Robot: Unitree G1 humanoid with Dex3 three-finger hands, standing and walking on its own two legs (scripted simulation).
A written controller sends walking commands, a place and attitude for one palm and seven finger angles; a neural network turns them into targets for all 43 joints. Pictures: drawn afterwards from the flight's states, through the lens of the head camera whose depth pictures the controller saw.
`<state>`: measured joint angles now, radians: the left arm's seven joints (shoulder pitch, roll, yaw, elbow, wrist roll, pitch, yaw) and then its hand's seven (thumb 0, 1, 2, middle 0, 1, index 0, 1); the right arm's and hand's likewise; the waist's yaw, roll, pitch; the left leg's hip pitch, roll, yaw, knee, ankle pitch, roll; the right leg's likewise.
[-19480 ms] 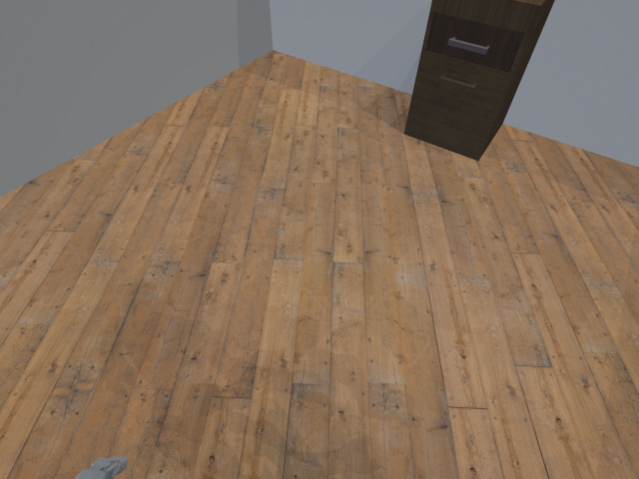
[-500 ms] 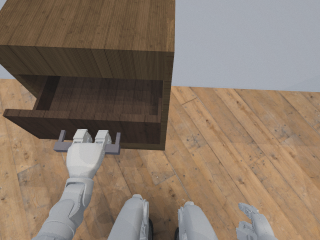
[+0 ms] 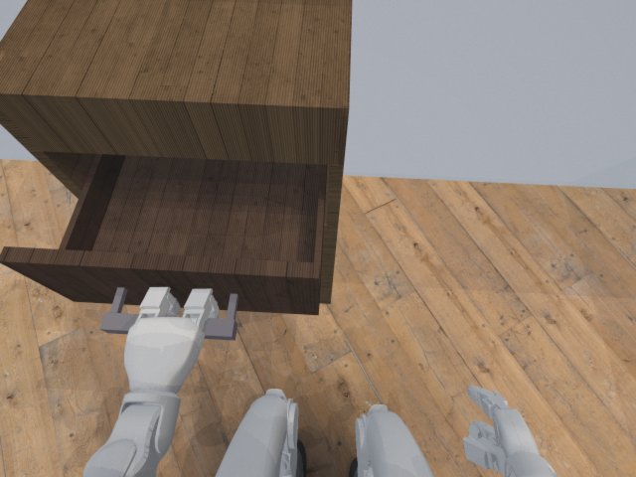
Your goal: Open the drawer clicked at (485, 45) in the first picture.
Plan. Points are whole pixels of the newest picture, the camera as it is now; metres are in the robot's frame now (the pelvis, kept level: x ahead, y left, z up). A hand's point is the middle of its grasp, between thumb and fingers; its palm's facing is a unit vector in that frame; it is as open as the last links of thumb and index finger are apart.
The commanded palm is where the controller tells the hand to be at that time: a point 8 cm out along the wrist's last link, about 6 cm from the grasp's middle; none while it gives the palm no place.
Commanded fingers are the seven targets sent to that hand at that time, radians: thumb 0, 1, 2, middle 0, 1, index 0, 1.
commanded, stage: pull the drawer open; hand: left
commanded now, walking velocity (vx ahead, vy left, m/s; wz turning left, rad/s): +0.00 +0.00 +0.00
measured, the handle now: (173, 311) +0.32 +0.22 -0.07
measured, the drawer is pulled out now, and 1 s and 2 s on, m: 0.16 0.24 0.28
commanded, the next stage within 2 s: none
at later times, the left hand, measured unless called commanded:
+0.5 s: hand (177, 384) +0.23 +0.20 -0.09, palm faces -0.10 -0.10 -0.99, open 5.7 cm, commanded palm +0.20 +0.21 -0.04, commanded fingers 0.00 0.90 0.90 -0.40 -1.35 -0.40 -1.35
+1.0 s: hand (170, 416) +0.19 +0.20 -0.08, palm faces -0.14 -0.10 -0.99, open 5.8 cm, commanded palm +0.16 +0.21 -0.04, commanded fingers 0.00 0.90 0.90 -0.40 -1.35 -0.40 -1.35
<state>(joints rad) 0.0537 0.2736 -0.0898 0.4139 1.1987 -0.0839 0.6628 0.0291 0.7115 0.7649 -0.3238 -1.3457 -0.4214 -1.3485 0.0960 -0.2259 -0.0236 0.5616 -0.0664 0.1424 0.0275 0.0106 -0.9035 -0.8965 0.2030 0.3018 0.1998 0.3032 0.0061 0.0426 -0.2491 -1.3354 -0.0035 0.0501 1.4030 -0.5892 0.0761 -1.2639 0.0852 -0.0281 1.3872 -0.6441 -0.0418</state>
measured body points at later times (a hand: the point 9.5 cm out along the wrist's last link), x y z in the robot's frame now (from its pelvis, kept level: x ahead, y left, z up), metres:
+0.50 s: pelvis +0.00 -0.01 -0.01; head +0.13 -0.01 +0.42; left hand +0.23 +0.21 -0.03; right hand +0.20 -0.23 -0.13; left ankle +0.03 +0.08 -0.59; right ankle +0.00 -0.10 -0.59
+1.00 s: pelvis -0.01 -0.01 -0.02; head +0.13 -0.03 +0.41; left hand +0.19 +0.21 -0.03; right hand +0.21 -0.23 -0.15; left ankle +0.03 +0.08 -0.59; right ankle +0.00 -0.10 -0.59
